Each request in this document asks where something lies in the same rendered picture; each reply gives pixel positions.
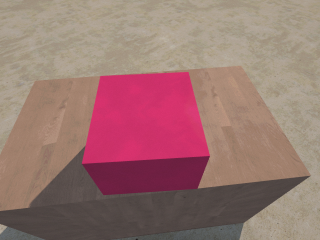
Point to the pedestal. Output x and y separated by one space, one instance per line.
45 191

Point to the carton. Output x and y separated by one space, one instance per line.
145 135

